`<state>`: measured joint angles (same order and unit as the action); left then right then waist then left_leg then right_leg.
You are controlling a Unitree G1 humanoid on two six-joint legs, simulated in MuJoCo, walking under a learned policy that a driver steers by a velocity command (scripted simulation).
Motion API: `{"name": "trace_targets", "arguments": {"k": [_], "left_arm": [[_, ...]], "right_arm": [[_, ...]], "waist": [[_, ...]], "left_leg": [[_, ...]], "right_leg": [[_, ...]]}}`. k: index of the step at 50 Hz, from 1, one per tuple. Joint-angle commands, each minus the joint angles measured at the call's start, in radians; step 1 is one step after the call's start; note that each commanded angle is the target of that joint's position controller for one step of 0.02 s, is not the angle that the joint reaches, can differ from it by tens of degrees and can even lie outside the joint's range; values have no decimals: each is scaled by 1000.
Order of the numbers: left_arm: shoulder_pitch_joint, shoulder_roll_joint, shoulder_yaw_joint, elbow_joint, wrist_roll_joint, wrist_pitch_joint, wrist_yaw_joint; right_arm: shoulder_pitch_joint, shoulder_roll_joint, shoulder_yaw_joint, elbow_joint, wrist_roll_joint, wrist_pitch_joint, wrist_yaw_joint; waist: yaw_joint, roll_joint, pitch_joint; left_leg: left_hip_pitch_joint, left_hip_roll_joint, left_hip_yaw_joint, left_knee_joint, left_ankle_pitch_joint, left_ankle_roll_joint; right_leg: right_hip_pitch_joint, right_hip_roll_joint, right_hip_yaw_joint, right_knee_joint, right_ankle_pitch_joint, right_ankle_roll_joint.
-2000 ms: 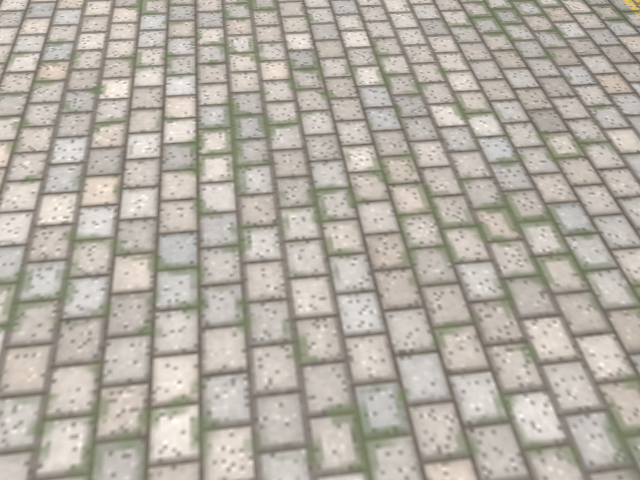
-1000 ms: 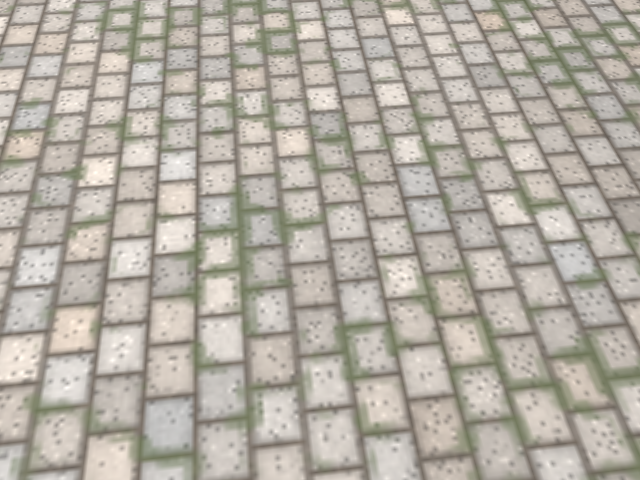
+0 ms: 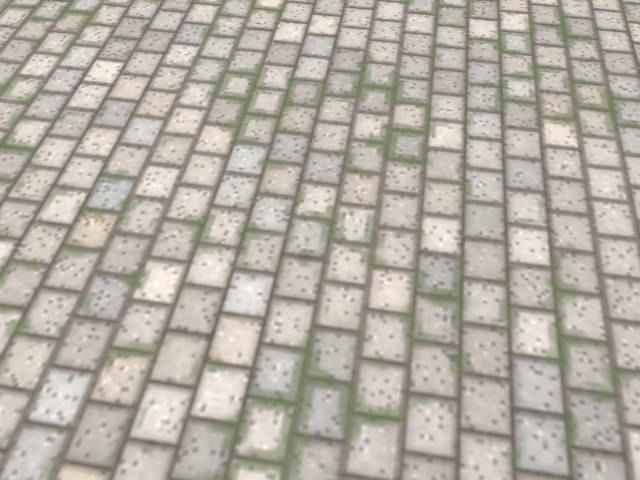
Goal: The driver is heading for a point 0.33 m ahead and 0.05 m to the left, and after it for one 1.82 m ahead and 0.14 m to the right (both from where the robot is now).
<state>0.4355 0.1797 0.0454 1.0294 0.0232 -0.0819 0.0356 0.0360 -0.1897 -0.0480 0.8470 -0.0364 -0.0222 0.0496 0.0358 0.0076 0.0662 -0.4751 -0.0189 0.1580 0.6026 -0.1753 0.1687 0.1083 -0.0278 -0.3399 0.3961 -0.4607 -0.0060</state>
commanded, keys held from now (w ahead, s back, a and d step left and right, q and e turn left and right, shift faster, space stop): w+q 0.20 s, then e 0.68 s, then w+e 0.12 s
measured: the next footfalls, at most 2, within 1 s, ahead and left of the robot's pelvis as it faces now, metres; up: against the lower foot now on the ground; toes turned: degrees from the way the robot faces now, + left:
left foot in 0.02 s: +0.15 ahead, +0.06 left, +0.00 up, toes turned +6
right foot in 0.52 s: +0.41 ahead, -0.03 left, +0.00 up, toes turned +4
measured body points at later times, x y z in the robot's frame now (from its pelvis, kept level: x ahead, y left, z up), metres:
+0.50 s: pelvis +0.25 +0.02 +0.01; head +0.28 +0.02 +0.46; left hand +0.35 +0.27 -0.12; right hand +0.29 -0.24 -0.13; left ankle +0.12 +0.05 -0.72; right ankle +0.38 -0.04 -0.71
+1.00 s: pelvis +0.31 +0.04 +0.02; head +0.33 +0.03 +0.47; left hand +0.42 +0.31 -0.10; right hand +0.40 -0.24 -0.10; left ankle +0.32 +0.17 -0.70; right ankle +0.37 -0.04 -0.72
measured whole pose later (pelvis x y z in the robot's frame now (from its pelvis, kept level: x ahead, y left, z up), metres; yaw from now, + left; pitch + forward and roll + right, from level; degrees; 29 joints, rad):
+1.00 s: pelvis +0.31 +0.04 +0.02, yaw -10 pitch +2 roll +1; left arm 0.27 0.28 0.09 0.81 0.02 0.05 -0.01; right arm 0.18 -0.27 -0.03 0.80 -0.02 0.02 -0.03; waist 0.04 -0.01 0.00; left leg -0.35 -0.04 -0.07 0.71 -0.45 -0.02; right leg -0.34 0.15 0.19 0.40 -0.08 -0.09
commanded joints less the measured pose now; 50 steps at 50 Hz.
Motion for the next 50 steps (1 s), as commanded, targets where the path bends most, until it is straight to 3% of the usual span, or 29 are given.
{"name": "trace_targets", "arguments": {"k": [1, 2, 3, 4, 5, 6, 8, 11, 14, 17, 20, 22, 24, 25, 26, 27, 28, 29, 30, 31, 32, 35, 41, 44, 47, 49, 50], "left_arm": [[-28, 201, 42, -76, -5, 10, -5], [6, 73, 20, -143, -14, 4, -26], [-119, 148, 33, -196, -13, -9, -34], [-196, 145, 28, -225, -18, -25, -39], [-183, 147, 26, -220, -20, -35, -38], [-165, 147, 29, -205, -11, -29, -35], [-127, 133, 27, -203, 21, 12, -39], [-164, 116, 22, -226, 23, 45, -50], [-228, 108, 13, -241, 15, 49, -51], [-299, 99, -1, -256, -2, 48, -53], [-333, 102, -10, -253, -9, 43, -48], [-289, 123, -6, -236, -5, 35, -44], [-162, 168, 11, -198, 2, 25, -37], [-70, 177, 18, -172, 4, 16, -34], [26, 215, 31, -152, 10, 6, -29], [-2, 304, 50, -166, 5, 9, -30], [-23, 304, 54, -177, -34, 22, -38], [-99, 256, 51, -206, -44, 35, -42], [-160, 201, 37, -223, -37, 48, -40], [-182, 168, 27, -225, -27, 59, -36], [-175, 166, 27, -222, -25, 65, -30], [-156, 214, 43, -223, -13, 71, -33], [-149, 248, 63, -253, -9, 100, -31], [-145, 255, 71, -263, -5, 111, -31], [-153, 263, 79, -274, -1, 118, -36], [-187, 262, 83, -286, 3, 124, -44], [-223, 259, 85, -296, 1, 127, -49]], "right_arm": [[369, -177, -70, 54, -18, -16, -23], [348, -289, -96, 40, -20, -15, -34], [384, -306, -99, 33, 10, 0, -33], [325, -272, -89, 38, 18, 4, -42], [279, -217, -75, 35, 25, 0, -45], [232, -184, -65, 26, 26, -8, -48], [212, -156, -50, 18, 38, -29, -53], [265, -192, -53, 28, 40, -51, -50], [327, -171, -39, 49, 35, -53, -51], [358, -157, -24, 64, 30, -50, -56], [368, -153, -14, 78, 15, -48, -69], [342, -160, -11, 79, 8, -46, -81], [295, -193, -21, 69, 12, -42, -97], [260, -211, -27, 61, 19, -38, -100], [217, -222, -30, 29, 31, -41, -101], [301, -138, -17, -6, 34, -44, -94], [398, -121, -10, 13, 24, -28, -86], [358, -152, -11, 24, 5, -15, -83], [281, -166, -16, 6, -1, -9, -79], [237, -166, -18, -10, -1, -1, -76], [230, -157, -16, -23, -3, 15, -73], [252, -126, -7, -31, 4, 48, -73], [141, -149, -10, -80, 11, 66, -85], [113, -151, -8, -98, 18, 59, -89], [126, -159, -5, -114, 15, 38, -79], [173, -160, -1, -113, 24, 22, -77], [231, -157, 1, -101, 31, 14, -79]], "waist": [[-210, -35, -201], [-123, 193, -262], [-164, 87, -297], [-137, 32, -148], [-94, -25, -81], [-49, -63, -46], [-5, -39, -63], [0, -15, -51], [-28, 28, -44], [-68, 67, -53], [-90, 77, -57], [-66, 84, -63], [-6, 91, -94], [48, 69, -117], [102, 7, -178], [7, -209, -236], [-31, -215, -373], [-30, -81, -285], [-32, -16, -164], [-46, 19, -103], [-55, -3, -91], [-61, -56, -133], [-11, -126, -124], [6, -133, -113], [0, -153, -138], [-29, -160, -126], [-65, -160, -112]], "left_leg": [[436, -6, -121, -143, -99, 102], [744, 307, -618, -173, -59, 244], [765, 363, -898, -318, -93, 299], [665, 348, -733, -346, -54, 255], [539, 310, -637, -365, 58, 207], [447, 253, -547, -372, 176, 165], [359, 186, -446, -381, 315, 139], [332, 146, -373, -384, 496, 118], [355, 109, -263, -351, 809, 21], [417, 95, -202, -342, 864, -53], [499, 124, -172, -324, 867, -67], [532, 156, -159, -259, 960, -68], [559, 177, -161, -100, 1063, -71], [543, 163, -147, 50, 988, -80], [416, 96, -111, 301, 713, -98], [130, -99, -56, 630, -257, -140], [18, -116, -196, 781, -419, -150], [-18, -50, -236, 812, -355, -155], [-52, -22, -229, 767, -312, -162], [-56, 4, -225, 699, -285, -169], [-28, 18, -222, 635, -263, -177], [26, 0, -197, 538, -224, -199], [-34, 10, -216, 350, -195, -224], [-33, 2, -227, 280, -205, -220], [44, -23, -214, 192, -268, -206], [168, -52, -204, 75, -316, -176], [280, -68, -196, -33, -311, -151]], "right_leg": [[-200, -225, 53, 614, 967, -69], [-657, -39, 87, 977, -3, -13], [-825, 48, 319, 1102, -63, -5], [-908, -29, 368, 1050, 51, -16], [-855, -62, 365, 948, 125, -18], [-790, -85, 367, 873, 147, -10], [-686, -99, 369, 790, 151, 20], [-703, -92, 333, 689, 206, 51], [-696, -76, 290, 546, 328, 42], [-665, -44, 260, 387, 431, 8], [-631, -7, 251, 271, 467, -26], [-574, 33, 257, 230, 400, -54], [-481, 76, 256, 178, 320, -90], [-395, 74, 269, 70, 391, -110], [-222, -20, 378, 28, 762, -159], [-14, -286, 688, 114, 1465, -296], [49, -377, 888, 47, 1471, -434], [-56, -340, 823, 7, 1219, -424], [-183, -275, 752, -38, 1009, -385], [-268, -222, 704, -73, 873, -339], [-321, -178, 665, -97, 796, -306], [-367, -118, 629, -110, 683, -261], [-350, -86, 739, -168, 177, -206], [-333, -89, 798, -170, 111, -201], [-346, -78, 861, -196, -96, -210], [-423, -61, 880, -203, -162, -200], [-499, -37, 873, -204, -180, -177]]}}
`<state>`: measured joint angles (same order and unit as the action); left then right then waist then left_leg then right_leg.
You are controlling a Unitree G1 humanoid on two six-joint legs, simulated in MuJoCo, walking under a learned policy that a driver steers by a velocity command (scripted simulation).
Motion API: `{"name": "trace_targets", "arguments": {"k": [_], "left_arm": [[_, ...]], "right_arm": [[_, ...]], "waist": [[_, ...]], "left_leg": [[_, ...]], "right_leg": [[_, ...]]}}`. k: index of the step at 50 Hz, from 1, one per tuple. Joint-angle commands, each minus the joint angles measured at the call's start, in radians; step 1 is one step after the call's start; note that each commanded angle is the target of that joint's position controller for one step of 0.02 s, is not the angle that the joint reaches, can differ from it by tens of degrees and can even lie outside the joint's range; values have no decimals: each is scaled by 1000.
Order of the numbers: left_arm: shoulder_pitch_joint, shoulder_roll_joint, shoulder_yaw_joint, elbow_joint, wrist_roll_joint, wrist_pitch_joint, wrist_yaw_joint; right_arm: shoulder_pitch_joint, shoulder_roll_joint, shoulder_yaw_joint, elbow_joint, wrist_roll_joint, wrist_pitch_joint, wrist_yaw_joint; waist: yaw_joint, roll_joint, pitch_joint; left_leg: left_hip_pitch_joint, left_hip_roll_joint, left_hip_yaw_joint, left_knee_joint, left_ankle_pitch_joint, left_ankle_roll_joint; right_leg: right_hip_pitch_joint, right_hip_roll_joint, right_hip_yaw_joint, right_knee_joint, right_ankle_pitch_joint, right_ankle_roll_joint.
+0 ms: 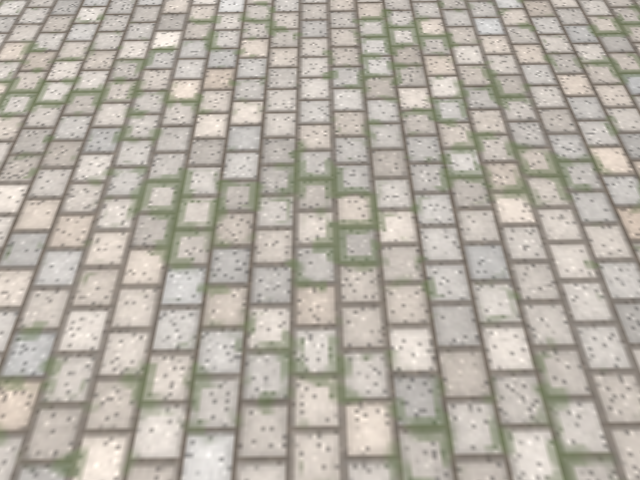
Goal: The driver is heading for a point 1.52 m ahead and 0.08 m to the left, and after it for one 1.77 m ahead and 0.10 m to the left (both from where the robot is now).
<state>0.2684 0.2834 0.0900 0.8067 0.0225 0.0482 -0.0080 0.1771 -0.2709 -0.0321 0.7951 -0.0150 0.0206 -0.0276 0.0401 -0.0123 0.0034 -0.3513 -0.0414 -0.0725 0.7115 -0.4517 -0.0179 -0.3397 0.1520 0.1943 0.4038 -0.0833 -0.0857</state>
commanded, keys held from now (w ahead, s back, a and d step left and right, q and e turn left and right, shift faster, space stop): w+e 0.12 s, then w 0.26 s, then w+q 0.62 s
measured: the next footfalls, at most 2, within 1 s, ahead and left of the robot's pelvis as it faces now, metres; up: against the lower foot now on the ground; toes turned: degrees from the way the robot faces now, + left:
left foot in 0.04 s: +0.04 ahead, +0.12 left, +0.00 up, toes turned -7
right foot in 0.52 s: +0.26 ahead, -0.15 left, +0.00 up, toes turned -10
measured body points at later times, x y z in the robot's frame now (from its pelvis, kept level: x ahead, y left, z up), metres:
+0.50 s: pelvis +0.14 -0.03 -0.01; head +0.18 -0.02 +0.44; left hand +0.40 +0.16 -0.11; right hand +0.02 -0.26 -0.14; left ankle +0.00 +0.12 -0.74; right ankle +0.22 -0.14 -0.73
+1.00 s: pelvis +0.40 -0.05 -0.02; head +0.44 -0.04 +0.43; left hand +0.34 +0.20 -0.16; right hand +0.62 -0.26 -0.12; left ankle +0.53 +0.03 -0.73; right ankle +0.22 -0.14 -0.74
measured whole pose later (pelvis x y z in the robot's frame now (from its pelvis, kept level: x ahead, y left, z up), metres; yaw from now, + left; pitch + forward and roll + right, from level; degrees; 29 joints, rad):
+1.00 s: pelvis +0.40 -0.05 -0.02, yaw +6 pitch +1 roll -1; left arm 0.41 0.23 0.03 0.95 0.02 -0.08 0.02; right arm 0.04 -0.23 -0.04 0.76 -0.04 -0.02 0.07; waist 0.05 0.01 0.06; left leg -0.56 0.00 0.13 0.63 -0.12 0.14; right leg 0.13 -0.01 -0.29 0.31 -0.44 0.01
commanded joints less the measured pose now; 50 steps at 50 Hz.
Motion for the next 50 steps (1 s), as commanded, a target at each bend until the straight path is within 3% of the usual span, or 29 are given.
{"name": "trace_targets", "arguments": {"k": [1, 2, 3, 4, 5, 7, 9, 12, 15, 21, 23, 24, 25, 26, 27, 28, 29, 30, 31, 32, 33, 36, 41, 45, 48, 50], "left_arm": [[-106, 144, 40, -89, -4, 1, -4], [-134, 103, 32, -109, -10, -4, 1], [-17, -7, 8, -93, -20, -12, 8], [-101, 71, 18, -129, -1, -29, 4], [-119, 131, 31, -126, 14, -36, -9], [-22, 115, 28, -81, 16, -39, -37], [-21, 92, 18, -74, 22, -39, -51], [-106, 73, 4, -96, 22, -44, -52], [-191, 71, -4, -116, 22, -49, -52], [-362, 17, -45, -174, 17, -71, -65], [-304, 29, -45, -165, 10, -81, -51], [-209, 45, -37, -137, 7, -89, -38], [-42, 72, -25, -82, 14, -103, -22], [134, 142, -4, -43, 37, -115, -2], [222, 258, 21, -33, 51, -115, 11], [214, 224, 17, -27, 21, -107, 10], [102, 158, -4, -30, 17, -107, 9], [30, 91, -20, -37, 12, -113, 4], [-2, 53, -31, -36, 10, -120, 5], [-11, 32, -38, -27, 5, -126, 9], [-6, 27, -40, -19, 4, -134, 10], [33, 42, -34, 10, -7, -158, 12], [70, 27, -39, 44, -3, -160, 16], [116, 76, -30, 74, -5, -159, 26], [130, 115, -22, 89, -2, -143, 36], [128, 148, -14, 90, 4, -120, 42]], "right_arm": [[182, -72, -15, -23, 10, -37, -11], [251, -130, -29, -2, 2, -44, -27], [224, -201, -40, -19, 3, -45, -39], [112, -267, -57, -56, -29, -44, -36], [62, -208, -48, -55, -25, -50, -30], [24, -143, -30, -66, -11, -70, -10], [82, -130, -27, -49, -9, -88, 1], [208, -126, -32, 3, -11, -106, 20], [278, -133, -37, 37, -5, -111, 25], [353, -124, -32, 104, -3, -108, 29], [347, -148, -37, 119, -4, -101, 27], [328, -160, -39, 122, -1, -100, 26], [300, -160, -38, 122, 12, -100, 27], [275, -126, -26, 92, 24, -105, 31], [337, 23, 7, 42, 43, -106, 38], [307, -107, -30, 69, 21, -95, 24], [257, -99, -37, 57, 19, -92, 28], [239, -66, -29, 64, 19, -92, 35], [235, -55, -32, 76, 10, -81, 40], [254, -46, -34, 87, -6, -66, 48], [261, -32, -34, 92, -11, -55, 56], [185, -12, -37, 59, -15, -40, 72], [-14, 10, -23, -21, -15, -43, 95], [-144, 7, -9, -77, -19, -44, 111], [-116, -23, -19, -82, -25, -40, 100], [28, -60, -37, -48, -27, -44, 87]], "waist": [[-131, -129, -22], [-158, -42, 22], [-93, 224, -35], [-80, 209, 70], [-30, 92, 116], [6, 112, 67], [-18, 134, 71], [-74, 118, 100], [-113, 130, 108], [-149, 174, 108], [-105, 184, 91], [-49, 171, 51], [38, 122, -43], [113, 49, -177], [91, -224, -331], [102, -107, -298], [41, -76, -133], [14, -70, -44], [-9, -85, 3], [-34, -109, 26], [-45, -107, 29], [-60, -84, 52], [-45, -71, 99], [-21, -54, 116], [-44, -68, 60], [-107, -85, -36]], "left_leg": [[301, -47, 52, -322, 51, 63], [425, 32, -7, -497, 21, 86], [489, 337, -316, -565, -221, 102], [296, 453, -567, -661, -350, 183], [227, 401, -474, -644, -304, 182], [234, 287, -281, -620, -135, 141], [240, 243, -184, -619, -57, 146], [330, 247, -142, -612, 65, 169], [408, 254, -98, -600, 213, 179], [381, 257, -25, -523, 580, 187], [355, 278, -40, -454, 774, 185], [342, 274, -34, -367, 935, 173], [284, 230, 18, -189, 982, 146], [94, 180, 49, 51, 723, 124], [-244, 31, 119, 389, -6, 83], [-276, 31, -4, 511, -43, 107], [-297, 82, -20, 517, 40, 118], [-276, 113, -4, 470, 107, 115], [-249, 127, 7, 438, 138, 108], [-221, 135, 16, 422, 157, 97], [-209, 131, 23, 425, 173, 91], [-296, 135, 40, 422, 243, 81], [-349, 130, 91, 200, 427, 68], [-262, 104, 173, -21, 460, 105], [-171, 27, 229, -72, 338, 160], [-1, -42, 236, -102, 228, 210]], "right_leg": [[-149, -168, 305, -188, -581, -49], [-285, -79, 207, -61, -598, 35], [-349, 20, 0, 346, -563, 55], [-491, 6, -51, 451, -386, 64], [-444, -71, -7, 525, -264, 63], [-384, -70, -47, 637, -172, 76], [-398, -89, -73, 706, -131, 83], [-478, -99, -58, 663, -90, 91], [-501, -112, -81, 542, -83, 103], [-291, -155, -284, 234, -129, 76], [-145, -118, -300, 168, -174, 37], [-17, -90, -296, 116, -162, 16], [210, -91, -276, 43, -76, -9], [495, -257, -110, 17, -170, -45], [777, -600, 339, -45, -255, -129], [633, -606, 439, -110, -265, -143], [497, -549, 266, -130, -252, -116], [375, -495, 140, -176, -178, -91], [305, -448, 46, -206, -127, -60], [254, -414, -26, -227, -74, -43], [236, -405, -71, -238, -20, -42], [247, -403, -171, -260, 133, -50], [244, -370, -325, -266, 250, -49], [307, -399, -388, -254, 367, -36], [431, -415, -434, -92, 760, -17], [442, -422, -444, 176, 897, -16]]}}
